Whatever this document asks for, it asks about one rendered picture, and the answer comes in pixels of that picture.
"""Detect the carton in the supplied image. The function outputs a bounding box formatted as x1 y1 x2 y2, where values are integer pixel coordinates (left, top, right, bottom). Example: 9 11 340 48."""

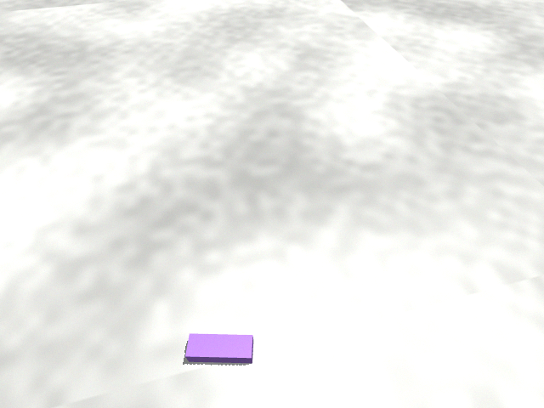
185 333 253 363

